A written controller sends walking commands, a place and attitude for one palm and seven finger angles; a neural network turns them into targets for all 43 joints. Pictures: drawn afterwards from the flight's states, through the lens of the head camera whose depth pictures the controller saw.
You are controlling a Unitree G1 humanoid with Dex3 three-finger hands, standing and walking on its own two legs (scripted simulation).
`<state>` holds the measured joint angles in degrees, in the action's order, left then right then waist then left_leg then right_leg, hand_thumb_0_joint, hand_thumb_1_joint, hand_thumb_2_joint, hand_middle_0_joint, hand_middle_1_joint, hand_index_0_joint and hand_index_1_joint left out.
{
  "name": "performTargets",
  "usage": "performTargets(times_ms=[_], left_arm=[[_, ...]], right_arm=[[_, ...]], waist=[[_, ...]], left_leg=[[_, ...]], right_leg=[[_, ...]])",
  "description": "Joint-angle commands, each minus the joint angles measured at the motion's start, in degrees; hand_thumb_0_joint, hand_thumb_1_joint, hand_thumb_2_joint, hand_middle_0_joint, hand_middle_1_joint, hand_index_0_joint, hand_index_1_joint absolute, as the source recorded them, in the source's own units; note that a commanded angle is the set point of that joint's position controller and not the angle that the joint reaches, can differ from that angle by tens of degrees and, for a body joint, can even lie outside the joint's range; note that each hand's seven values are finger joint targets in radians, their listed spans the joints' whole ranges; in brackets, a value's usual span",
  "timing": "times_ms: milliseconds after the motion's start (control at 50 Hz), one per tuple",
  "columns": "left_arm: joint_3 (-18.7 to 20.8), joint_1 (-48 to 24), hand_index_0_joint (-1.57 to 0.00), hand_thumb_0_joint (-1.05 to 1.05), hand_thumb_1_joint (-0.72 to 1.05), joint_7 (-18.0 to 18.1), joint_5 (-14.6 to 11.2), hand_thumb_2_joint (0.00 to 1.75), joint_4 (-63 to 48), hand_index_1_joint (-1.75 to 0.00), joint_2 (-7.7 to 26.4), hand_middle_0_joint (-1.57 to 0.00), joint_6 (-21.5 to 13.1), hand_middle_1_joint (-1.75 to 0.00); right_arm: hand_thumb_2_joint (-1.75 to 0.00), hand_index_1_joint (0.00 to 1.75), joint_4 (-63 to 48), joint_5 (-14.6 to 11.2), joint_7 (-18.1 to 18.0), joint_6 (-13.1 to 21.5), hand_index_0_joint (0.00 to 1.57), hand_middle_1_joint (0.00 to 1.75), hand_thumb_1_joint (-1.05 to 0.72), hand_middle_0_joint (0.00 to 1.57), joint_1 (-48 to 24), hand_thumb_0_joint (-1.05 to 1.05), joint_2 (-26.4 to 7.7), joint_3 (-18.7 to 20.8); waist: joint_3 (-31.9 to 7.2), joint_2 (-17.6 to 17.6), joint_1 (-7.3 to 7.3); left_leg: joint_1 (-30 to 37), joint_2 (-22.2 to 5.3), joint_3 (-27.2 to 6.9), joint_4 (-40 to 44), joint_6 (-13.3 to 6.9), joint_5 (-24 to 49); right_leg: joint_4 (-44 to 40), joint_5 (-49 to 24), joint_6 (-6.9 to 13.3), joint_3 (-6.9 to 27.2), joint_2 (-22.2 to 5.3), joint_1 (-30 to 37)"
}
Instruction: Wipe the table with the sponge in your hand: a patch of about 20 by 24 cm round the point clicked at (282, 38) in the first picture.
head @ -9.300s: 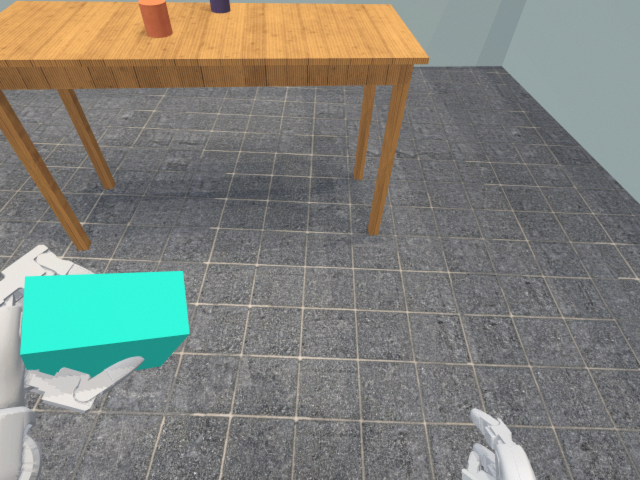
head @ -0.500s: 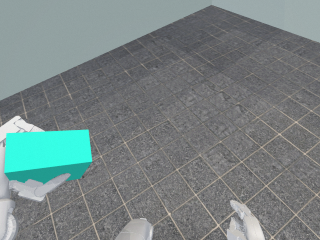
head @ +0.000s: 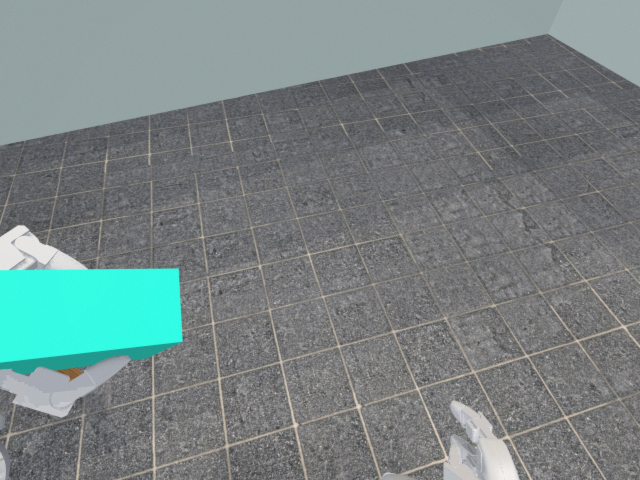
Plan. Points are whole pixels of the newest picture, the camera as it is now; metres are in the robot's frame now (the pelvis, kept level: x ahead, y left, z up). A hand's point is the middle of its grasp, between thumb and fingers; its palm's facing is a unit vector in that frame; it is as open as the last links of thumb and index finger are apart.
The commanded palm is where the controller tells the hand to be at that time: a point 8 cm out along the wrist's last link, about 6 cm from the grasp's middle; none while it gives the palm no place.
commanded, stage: turn to face it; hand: left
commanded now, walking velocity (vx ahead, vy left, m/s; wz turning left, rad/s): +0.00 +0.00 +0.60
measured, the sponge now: (113, 322) +0.22 +0.20 +0.16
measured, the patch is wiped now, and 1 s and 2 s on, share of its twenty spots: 0.00 0.00 0.00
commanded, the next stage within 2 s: none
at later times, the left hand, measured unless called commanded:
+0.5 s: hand out of the picture +0.05 +0.26 +0.18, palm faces +0.61 -0.68 -0.40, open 9.9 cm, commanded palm -0.02 +0.29 +0.18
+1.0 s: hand out of the picture -0.10 +0.22 +0.16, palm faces +0.75 -0.48 -0.47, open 9.9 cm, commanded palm -0.18 +0.23 +0.18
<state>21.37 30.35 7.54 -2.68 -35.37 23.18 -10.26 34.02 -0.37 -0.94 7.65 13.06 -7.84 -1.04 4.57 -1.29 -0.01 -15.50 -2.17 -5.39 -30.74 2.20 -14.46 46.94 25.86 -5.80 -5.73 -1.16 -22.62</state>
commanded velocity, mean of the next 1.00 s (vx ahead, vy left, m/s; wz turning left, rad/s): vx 0.00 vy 0.00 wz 0.60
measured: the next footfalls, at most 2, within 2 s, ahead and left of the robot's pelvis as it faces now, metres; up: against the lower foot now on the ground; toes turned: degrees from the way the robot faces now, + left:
right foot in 0.08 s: +0.04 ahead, -0.11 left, +0.00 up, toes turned -3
left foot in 0.48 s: -0.12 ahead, +0.11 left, +0.00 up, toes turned +22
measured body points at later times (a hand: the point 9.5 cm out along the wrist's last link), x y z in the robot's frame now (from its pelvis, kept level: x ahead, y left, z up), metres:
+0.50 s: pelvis -0.09 -0.02 -0.01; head -0.07 +0.01 +0.43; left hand +0.01 +0.30 +0.20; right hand +0.16 -0.23 -0.07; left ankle -0.15 +0.10 -0.74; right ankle -0.01 -0.11 -0.73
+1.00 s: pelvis -0.14 -0.09 +0.01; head -0.10 -0.08 +0.45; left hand -0.14 +0.24 +0.19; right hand +0.13 -0.19 -0.10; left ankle -0.23 +0.01 -0.65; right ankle -0.08 -0.15 -0.74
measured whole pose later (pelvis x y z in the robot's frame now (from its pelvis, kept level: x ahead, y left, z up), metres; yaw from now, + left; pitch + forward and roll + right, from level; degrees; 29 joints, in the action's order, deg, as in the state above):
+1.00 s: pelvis -0.14 -0.09 +0.01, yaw +36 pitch -1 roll +3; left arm 19.2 28.3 7.9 -2.1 -30.0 21.0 -8.5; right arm 35.3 0.3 -3.8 3.6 9.5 -12.2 0.5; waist 6.5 0.8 -0.7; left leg -26.4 -0.2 3.2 -62.1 3.8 -25.2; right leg 29.2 14.1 2.6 -11.1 -5.6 -13.7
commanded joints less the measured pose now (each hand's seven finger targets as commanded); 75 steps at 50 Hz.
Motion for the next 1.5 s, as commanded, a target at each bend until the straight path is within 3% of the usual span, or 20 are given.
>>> performTargets(times_ms=[0,20,60,80,180,320,400,420,440,480,580,740,800,900,1020,1100,1140,1160,1280,1480], left_arm=[[5.79,-3.83,-1.20,0.00,0.10,0.33,-1.14,1.30,-5.97,-1.60,6.35,-1.20,-1.68,-1.60],[6.09,-5.55,-1.20,0.00,0.10,0.26,-0.85,1.30,-4.48,-1.60,6.86,-1.20,-1.45,-1.60],[8.60,-8.95,-1.20,0.00,0.10,1.34,0.09,1.30,-2.94,-1.60,12.50,-1.20,-0.55,-1.60],[6.73,-9.61,-1.20,0.00,0.10,1.72,-1.41,1.30,-2.95,-1.60,9.63,-1.20,-0.26,-1.60],[6.30,-7.41,-1.20,0.00,0.10,1.72,-0.32,1.30,-5.33,-1.60,9.23,-1.20,-1.75,-1.60],[8.18,-2.32,-1.20,0.00,0.10,3.81,-0.16,1.30,-8.65,-1.60,9.08,-1.20,-2.26,-1.60],[6.33,-3.37,-1.20,0.00,0.10,3.77,-0.62,1.30,-11.41,-1.60,7.03,-1.20,-2.64,-1.60],[6.19,-3.90,-1.20,0.00,0.10,3.57,-0.99,1.30,-12.71,-1.60,7.54,-1.20,-3.22,-1.60],[5.84,-4.27,-1.20,0.00,0.10,3.15,-1.41,1.30,-15.03,-1.60,7.74,-1.20,-4.02,-1.60],[8.97,-4.02,-1.20,0.00,0.10,1.71,0.87,1.30,-13.56,-1.60,11.81,-1.20,-5.40,-1.60],[5.62,-3.34,-1.20,0.00,0.10,0.99,0.05,1.30,-15.56,-1.60,7.60,-1.20,-4.49,-1.60],[5.78,-5.65,-1.20,0.00,0.10,0.09,-0.98,1.30,-5.47,-1.60,6.92,-1.20,-1.59,-1.60],[6.88,-11.26,-1.20,0.00,0.10,1.50,-1.08,1.30,-4.96,-1.60,10.47,-1.20,-0.59,-1.60],[7.23,-6.64,-1.20,0.00,0.10,1.59,-0.13,1.30,-7.06,-1.60,9.58,-1.20,-2.29,-1.60],[8.75,-1.92,-1.20,0.00,0.10,3.57,-0.16,1.30,-9.38,-1.60,9.15,-1.20,-2.61,-1.60],[6.82,-2.42,-1.20,0.00,0.10,3.64,-0.74,1.30,-12.10,-1.60,7.35,-1.20,-2.91,-1.60],[6.36,-2.40,-1.20,0.00,0.10,2.99,-1.45,1.30,-16.03,-1.60,8.32,-1.20,-4.82,-1.60],[7.31,-0.96,-1.20,0.00,0.10,2.28,0.30,1.30,-13.21,-1.60,8.75,-1.20,-5.54,-1.60],[6.54,-1.03,-1.20,0.00,0.10,0.95,-0.18,1.30,-15.32,-1.60,8.03,-1.20,-4.30,-1.60],[6.08,-7.19,-1.20,0.00,0.10,0.13,-0.60,1.30,-5.39,-1.60,8.53,-1.20,-1.08,-1.60]], right_arm=[[-0.90,0.30,-7.13,-0.40,-1.12,1.65,0.20,0.30,-0.90,0.20,-5.34,0.00,-10.37,3.71],[-0.90,0.30,-7.21,-0.51,-1.23,1.38,0.20,0.30,-0.90,0.20,-5.98,0.00,-9.99,3.38],[-0.90,0.30,-8.45,-0.98,-1.80,0.75,0.20,0.30,-0.90,0.20,-6.45,0.00,-7.72,2.81],[-0.90,0.30,-7.85,-1.13,-1.69,0.79,0.20,0.30,-0.90,0.20,-5.32,0.00,-9.84,4.45],[-0.90,0.30,-7.73,-0.08,-3.07,-1.01,0.20,0.30,-0.90,0.20,-11.27,0.00,-7.79,2.50],[-0.90,0.30,-9.81,1.47,-3.85,-1.01,0.20,0.30,-0.90,0.20,-7.69,0.00,-8.60,3.61],[-0.90,0.30,-9.98,1.23,-3.43,-1.68,0.20,0.30,-0.90,0.20,-4.32,0.00,-8.83,3.96],[-0.90,0.30,-10.24,1.10,-3.51,-1.63,0.20,0.30,-0.90,0.20,-4.03,0.00,-10.04,4.45],[-0.90,0.30,-11.31,0.96,-3.28,-1.04,0.20,0.30,-0.90,0.20,-5.24,0.00,-12.21,4.91],[-0.90,0.30,-9.34,0.56,-2.32,0.62,0.20,0.30,-0.90,0.20,-3.53,0.00,-11.37,5.21],[-0.90,0.30,-8.08,-0.86,-0.53,2.38,0.20,0.30,-0.90,0.20,-4.25,0.00,-11.28,5.06],[-0.90,0.30,-7.16,-0.47,-1.15,1.46,0.20,0.30,-0.90,0.20,-5.53,0.00,-10.14,3.48],[-0.90,0.30,-8.10,-0.92,-1.74,1.00,0.20,0.30,-0.90,0.20,-5.43,0.00,-9.03,3.60],[-0.90,0.30,-8.57,-0.04,-3.06,-0.82,0.20,0.30,-0.90,0.20,-10.89,0.00,-7.74,2.65],[-0.90,0.30,-10.07,1.28,-3.63,-1.23,0.20,0.30,-0.90,0.20,-8.01,0.00,-7.95,3.47],[-0.90,0.30,-10.14,1.03,-3.18,-2.03,0.20,0.30,-0.90,0.20,-4.20,0.00,-8.59,4.24],[-0.90,0.30,-11.46,0.71,-2.82,-0.96,0.20,0.30,-0.90,0.20,-5.20,0.00,-12.39,5.32],[-0.90,0.30,-10.21,0.40,-1.84,-0.23,0.20,0.30,-0.90,0.20,-3.48,0.00,-11.67,5.30],[-0.90,0.30,-8.31,-0.96,-0.21,2.06,0.20,0.30,-0.90,0.20,-3.77,0.00,-11.20,5.22],[-0.90,0.30,-7.61,-0.39,-1.38,1.14,0.20,0.30,-0.90,0.20,-5.34,0.00,-9.63,3.19]], waist=[[-7.93,-10.17,0.46],[-7.94,-6.54,0.95],[-8.22,18.83,0.57],[-10.59,20.62,0.82],[-7.06,9.28,0.44],[-11.63,10.92,2.63],[-14.24,4.92,-0.84],[-13.76,-1.34,-1.46],[-11.22,-15.04,-0.82],[-8.80,-19.73,-0.50],[-6.15,-15.05,-0.63],[-8.67,-7.55,1.05],[-9.60,18.45,0.79],[-7.57,9.35,0.59],[-11.67,10.94,2.32],[-14.54,4.59,-1.40],[-11.41,-20.45,-0.54],[-10.06,-17.31,-0.37],[-7.71,-13.89,-0.68],[-9.67,-4.69,1.38]], left_leg=[[-2.21,-9.88,-9.91,4.94,-8.96,16.69],[-5.47,-8.37,-8.93,2.42,-7.42,9.88],[-18.83,4.07,4.09,-23.57,-0.40,-18.20],[-16.03,3.81,1.15,-36.93,0.69,-18.28],[-14.46,0.54,5.61,-41.71,2.41,-9.60],[-7.15,0.06,11.92,-13.44,0.02,-14.92],[3.99,1.60,12.09,5.82,-1.07,-3.34],[8.02,-1.91,7.84,9.46,-2.73,3.32],[11.53,-13.46,-8.35,11.98,-7.84,24.44],[12.66,-22.09,-20.31,9.69,-15.43,44.78],[1.95,-10.58,-4.31,9.77,-10.03,26.55],[-3.64,-8.94,-9.66,3.46,-8.28,12.13],[-16.69,3.61,2.55,-33.38,0.33,-16.79],[-13.58,0.31,6.08,-37.58,2.24,-10.71],[-6.36,0.09,11.75,-12.61,0.12,-14.91],[6.00,1.47,12.10,7.18,-0.70,0.00],[14.92,-18.63,-13.89,10.74,-10.73,41.63],[16.29,-21.44,-17.21,8.59,-14.02,53.18],[2.66,-11.04,-4.72,10.21,-10.38,27.04],[-5.53,-5.90,-8.33,2.45,-7.16,2.67]], right_leg=[[-16.00,-6.28,0.04,0.23,1.75,12.33],[-23.13,-10.62,0.57,0.92,0.18,16.72],[-31.34,-23.56,10.11,24.46,-22.71,21.21],[-32.73,-22.62,11.90,26.97,-26.66,16.32],[-31.02,-22.07,11.10,5.46,-18.47,11.93],[-28.67,-24.65,13.29,5.50,-21.03,18.39],[-15.51,-25.87,8.71,0.39,-19.09,14.58],[-5.94,-23.35,6.26,-2.24,-15.54,9.76],[5.14,-4.28,2.34,-4.20,-7.87,-3.35],[19.41,10.94,1.44,2.22,-5.04,-15.36],[10.73,-1.31,0.35,0.46,-2.24,-4.59],[-21.80,-8.39,0.31,0.66,0.97,15.20],[-32.56,-21.37,12.06,25.01,-26.01,16.68],[-29.40,-27.34,11.86,5.59,-18.67,12.65],[-25.69,-33.02,13.29,4.73,-20.93,18.10],[-10.09,-32.71,7.89,-0.73,-17.86,13.95],[10.64,5.34,1.13,-3.49,-5.04,-8.11],[16.42,14.23,1.85,-0.12,-3.60,-13.97],[12.86,-1.72,0.21,1.01,-2.30,-5.50],[-27.71,-9.52,2.15,2.61,-1.31,17.65]])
